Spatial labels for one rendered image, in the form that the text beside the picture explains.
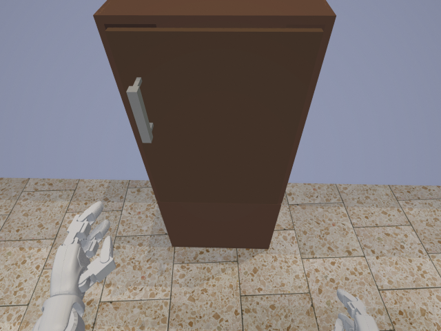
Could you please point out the left robot hand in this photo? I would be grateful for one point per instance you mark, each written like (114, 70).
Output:
(73, 256)

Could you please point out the right robot hand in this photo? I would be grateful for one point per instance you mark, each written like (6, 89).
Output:
(357, 310)

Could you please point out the robot left forearm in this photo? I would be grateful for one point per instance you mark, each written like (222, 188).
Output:
(62, 312)

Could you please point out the handle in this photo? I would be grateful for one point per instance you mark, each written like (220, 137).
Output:
(138, 108)

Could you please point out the cupboard door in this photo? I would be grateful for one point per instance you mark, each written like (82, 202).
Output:
(225, 103)

